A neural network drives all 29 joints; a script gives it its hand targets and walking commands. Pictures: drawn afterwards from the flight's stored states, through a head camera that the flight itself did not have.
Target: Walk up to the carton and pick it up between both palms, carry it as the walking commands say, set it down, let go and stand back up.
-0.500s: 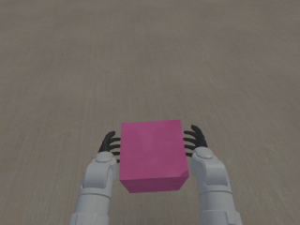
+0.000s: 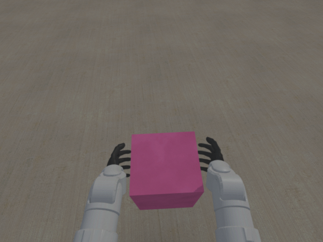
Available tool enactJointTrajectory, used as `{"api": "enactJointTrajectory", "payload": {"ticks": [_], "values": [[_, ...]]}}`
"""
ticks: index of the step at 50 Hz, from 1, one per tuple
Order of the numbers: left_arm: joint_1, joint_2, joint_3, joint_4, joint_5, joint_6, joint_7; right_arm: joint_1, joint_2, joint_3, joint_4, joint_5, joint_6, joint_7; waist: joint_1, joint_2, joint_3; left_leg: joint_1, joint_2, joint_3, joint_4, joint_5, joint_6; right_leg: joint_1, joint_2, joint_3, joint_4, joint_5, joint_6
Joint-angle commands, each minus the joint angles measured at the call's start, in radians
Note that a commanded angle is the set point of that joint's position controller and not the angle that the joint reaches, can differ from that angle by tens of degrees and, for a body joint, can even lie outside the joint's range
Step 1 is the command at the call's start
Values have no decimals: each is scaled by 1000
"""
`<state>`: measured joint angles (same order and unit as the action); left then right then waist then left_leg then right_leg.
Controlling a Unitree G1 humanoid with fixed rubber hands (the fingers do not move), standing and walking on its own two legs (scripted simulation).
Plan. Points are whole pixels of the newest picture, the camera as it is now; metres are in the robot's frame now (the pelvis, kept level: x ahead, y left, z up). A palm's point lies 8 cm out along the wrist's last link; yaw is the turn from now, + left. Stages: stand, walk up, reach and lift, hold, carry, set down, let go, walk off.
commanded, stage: carry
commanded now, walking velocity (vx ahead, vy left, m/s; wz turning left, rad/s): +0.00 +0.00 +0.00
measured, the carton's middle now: (164, 174) +0.35 +0.00 -0.06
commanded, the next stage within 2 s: none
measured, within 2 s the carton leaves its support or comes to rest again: neither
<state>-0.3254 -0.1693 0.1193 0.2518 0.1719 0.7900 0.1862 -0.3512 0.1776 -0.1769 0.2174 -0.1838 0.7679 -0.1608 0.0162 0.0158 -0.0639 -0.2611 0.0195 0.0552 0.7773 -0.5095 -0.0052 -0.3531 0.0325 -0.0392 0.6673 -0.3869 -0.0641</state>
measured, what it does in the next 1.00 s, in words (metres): walks ahead: left foot, then right foot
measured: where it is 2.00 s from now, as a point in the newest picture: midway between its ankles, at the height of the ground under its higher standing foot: outside the picture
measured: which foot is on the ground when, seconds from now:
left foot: up 0.00-0.14, down 0.16-0.38, up 0.40-0.54, down 0.56-1.00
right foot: down 0.00-0.20, up 0.22-0.32, down 0.34-0.62, up 0.64-0.74, down 0.76-1.00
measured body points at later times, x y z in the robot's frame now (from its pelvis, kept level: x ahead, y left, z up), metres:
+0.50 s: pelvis +0.13 -0.02 +0.00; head +0.15 -0.02 +0.45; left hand +0.45 +0.11 +0.02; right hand +0.47 -0.15 +0.03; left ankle +0.04 +0.10 -0.70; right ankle +0.07 -0.10 -0.72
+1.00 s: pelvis +0.23 -0.03 +0.00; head +0.25 -0.02 +0.45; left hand +0.55 +0.10 +0.03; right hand +0.56 -0.16 +0.04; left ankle +0.15 +0.08 -0.71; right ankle +0.17 -0.12 -0.71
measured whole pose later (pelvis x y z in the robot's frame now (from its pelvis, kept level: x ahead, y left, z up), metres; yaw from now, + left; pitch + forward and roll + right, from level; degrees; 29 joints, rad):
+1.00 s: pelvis +0.23 -0.03 +0.00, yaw +0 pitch +5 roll +1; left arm -0.32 -0.17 0.12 0.23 0.17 0.79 0.18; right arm -0.35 0.18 -0.17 0.22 -0.18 0.76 -0.16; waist 0.00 -0.03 -0.08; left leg -0.29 0.02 0.10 0.66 -0.36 0.00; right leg -0.32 0.01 -0.06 0.67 -0.40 -0.05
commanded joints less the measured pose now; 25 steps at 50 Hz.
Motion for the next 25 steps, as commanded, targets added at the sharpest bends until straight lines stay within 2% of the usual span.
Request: {"api": "enactJointTrajectory", "payload": {"ticks": [1,2,3,4,5,6,7,8,9,10,11,12,13,14,15,16,17,18,19,20,21,22,23,25], "values": [[-591,-887,-470,-231,-279,-91,-267,-433,911,557,-104,267,-36,256,18,-268,-432,-370,-43,-7,134,-125,-13,754,-323,308,-60,1770,-178],[-608,-892,-493,-347,-307,-88,-254,-427,918,557,-187,293,-33,244,19,-224,-429,-413,-43,12,44,-91,-12,795,-297,290,-46,1724,-160],[-611,-884,-490,-306,-287,-82,-256,-393,911,533,-116,266,-26,249,21,-205,-412,-401,-48,33,-14,-40,-11,766,-276,264,-44,1659,-134],[-560,-879,-483,-242,-261,-75,-259,-350,898,518,-66,243,-26,253,23,-185,-438,-365,-49,41,-74,12,-13,762,-264,240,-32,1579,-126],[-573,-886,-502,-307,-275,-72,-250,-359,898,518,-135,260,-26,247,21,-182,-455,-315,-46,46,-131,60,-10,738,-259,227,-24,1547,-118],[-555,-892,-505,-261,-261,-63,-254,-345,898,513,-110,245,-23,252,12,-154,-449,-220,-39,55,-203,164,-2,653,-242,191,-11,1496,-98],[-573,-894,-507,-238,-256,-62,-258,-338,905,502,-78,234,-23,258,-6,-126,-458,-69,-27,52,-286,324,10,535,-217,139,20,1422,-70],[-551,-890,-503,-199,-246,-61,-265,-361,908,496,-56,227,-26,265,-12,-54,-468,152,15,20,-287,707,38,347,-169,67,85,1210,-30],[-575,-889,-508,-185,-245,-65,-269,-375,911,489,-20,223,-29,271,-21,45,-468,378,112,-73,-214,1209,99,102,-108,26,183,811,8],[-614,-879,-515,-239,-268,-68,-265,-368,910,479,-46,240,-31,261,-43,237,-458,559,246,-201,-144,1779,202,-154,6,-28,362,246,46],[-632,-886,-522,-263,-273,-64,-260,-364,922,480,-67,247,-24,258,-46,295,-381,634,302,-276,-184,1856,251,-347,47,-26,352,-274,47],[-583,-884,-509,-190,-249,-61,-264,-337,919,480,-5,225,-18,265,-45,224,-336,621,299,-280,-207,1762,227,-386,13,-11,266,-284,27],[-571,-886,-499,-143,-241,-64,-267,-348,919,493,14,218,-17,267,-33,154,-292,594,259,-247,-210,1642,181,-387,3,-27,161,-222,18],[-558,-885,-488,-142,-244,-65,-269,-365,915,504,-5,222,-17,267,-23,119,-264,533,227,-209,-209,1513,151,-332,-5,-42,39,-154,20],[-544,-888,-479,-104,-239,-67,-272,-360,907,503,27,209,-18,269,-12,143,-271,468,201,-159,-185,1449,125,-237,-3,-57,-52,-67,20],[-559,-907,-490,-165,-260,-72,-267,-405,907,518,-47,230,-24,264,5,137,-315,389,184,-93,-139,1402,89,-78,-8,-51,-169,83,12],[-581,-904,-488,-152,-255,-77,-269,-377,911,520,-3,225,-24,269,-1,123,-385,271,159,-53,-81,1266,50,130,-51,8,-185,441,-12],[-578,-892,-477,-121,-247,-81,-275,-356,903,510,31,212,-26,273,-5,30,-445,122,112,-23,23,939,12,337,-140,110,-134,906,-58],[-583,-885,-471,-98,-249,-91,-284,-384,903,516,37,213,-33,277,6,-187,-462,-84,36,26,174,431,-27,526,-265,231,-93,1558,-113],[-600,-913,-479,-158,-271,-97,-281,-447,919,549,-71,255,-38,270,11,-328,-449,-261,-39,22,209,-76,-46,672,-328,305,-61,1818,-185],[-656,-895,-478,-248,-292,-102,-274,-479,927,573,-122,279,-38,260,6,-300,-420,-307,-22,-20,150,-122,-22,684,-327,299,-79,1765,-168],[-600,-891,-467,-221,-277,-95,-275,-418,919,562,-91,267,-36,260,9,-249,-412,-356,-29,-6,91,-107,-17,726,-324,287,-76,1715,-159],[-643,-899,-496,-352,-312,-94,-262,-433,926,561,-189,291,-35,248,11,-198,-412,-369,-29,15,17,-58,-21,742,-305,264,-68,1648,-144],[-567,-889,-490,-227,-261,-82,-268,-343,916,535,-55,243,-27,261,18,-196,-437,-313,-34,44,-84,37,-20,714,-274,215,-40,1562,-112]]}}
